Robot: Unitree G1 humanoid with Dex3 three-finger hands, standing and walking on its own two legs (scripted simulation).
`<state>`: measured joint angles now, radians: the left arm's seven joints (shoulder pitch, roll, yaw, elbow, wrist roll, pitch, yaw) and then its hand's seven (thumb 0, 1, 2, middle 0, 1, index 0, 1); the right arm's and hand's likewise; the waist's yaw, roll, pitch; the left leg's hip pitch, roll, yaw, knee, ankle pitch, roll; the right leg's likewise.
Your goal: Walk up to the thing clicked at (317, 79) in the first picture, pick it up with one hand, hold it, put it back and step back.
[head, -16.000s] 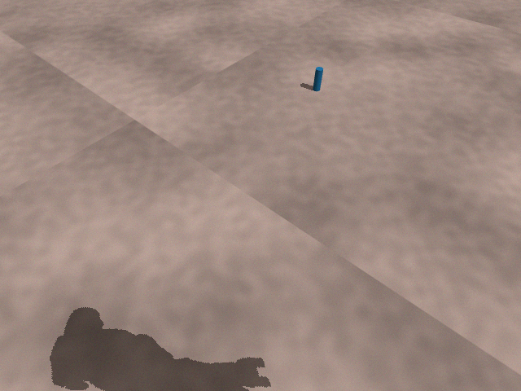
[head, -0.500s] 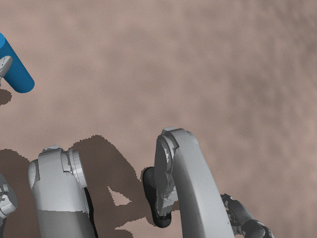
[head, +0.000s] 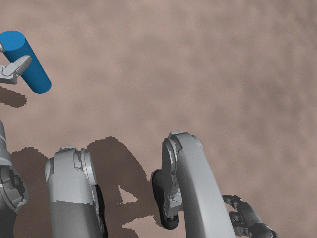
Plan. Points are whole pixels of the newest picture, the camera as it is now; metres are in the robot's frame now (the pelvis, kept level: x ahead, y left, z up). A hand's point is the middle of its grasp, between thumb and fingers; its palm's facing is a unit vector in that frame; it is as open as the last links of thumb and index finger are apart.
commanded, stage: settle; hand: left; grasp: from the side
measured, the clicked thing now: (28, 66) +0.51 +0.25 -0.09
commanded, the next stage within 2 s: lift in 0.52 s
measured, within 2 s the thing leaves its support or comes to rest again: neither
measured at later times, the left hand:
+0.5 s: hand (2, 43) +0.51 +0.26 +0.00, palm faces +0.17 -0.98 -0.07, open 6.1 cm
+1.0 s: hand out of the picture +0.49 +0.26 +0.04, palm faces +0.14 -0.99 -0.05, open 6.3 cm
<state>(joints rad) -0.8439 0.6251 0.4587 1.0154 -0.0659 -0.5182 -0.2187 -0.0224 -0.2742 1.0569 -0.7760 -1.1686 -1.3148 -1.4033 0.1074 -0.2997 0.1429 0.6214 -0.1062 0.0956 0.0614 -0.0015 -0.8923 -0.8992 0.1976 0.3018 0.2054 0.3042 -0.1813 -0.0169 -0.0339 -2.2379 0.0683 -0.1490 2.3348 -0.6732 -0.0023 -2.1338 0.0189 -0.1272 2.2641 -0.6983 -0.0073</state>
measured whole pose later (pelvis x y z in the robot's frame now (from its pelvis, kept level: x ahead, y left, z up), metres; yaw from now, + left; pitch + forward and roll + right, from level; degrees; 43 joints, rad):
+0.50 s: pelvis +0.00 +0.00 +0.01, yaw +1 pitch +33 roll -7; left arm -0.88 0.59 0.46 1.06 -0.05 -0.53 -0.20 -0.01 -0.34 1.04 -0.80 -1.29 -1.42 -1.54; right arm 0.14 -0.29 0.12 0.64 -0.10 0.08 0.05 0.00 -0.89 -0.90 0.20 0.30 0.21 0.30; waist -0.19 -0.01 -0.07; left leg -2.21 0.07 -0.13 2.29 -0.67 0.00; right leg -2.12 0.02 -0.11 2.23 -0.70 -0.01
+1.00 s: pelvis +0.00 +0.00 +0.04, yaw +3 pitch +34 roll -6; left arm -0.80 0.53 0.44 0.96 -0.09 -0.48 -0.25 -0.03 -0.36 0.96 -0.86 -1.34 -1.44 -1.51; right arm 0.17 -0.28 0.07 0.64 -0.06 0.07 0.04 0.00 -0.92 -0.90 0.20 0.30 0.21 0.30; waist -0.16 0.01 -0.13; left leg -2.13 0.06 -0.10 2.19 -0.66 0.00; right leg -2.04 0.01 -0.09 2.15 -0.70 -0.01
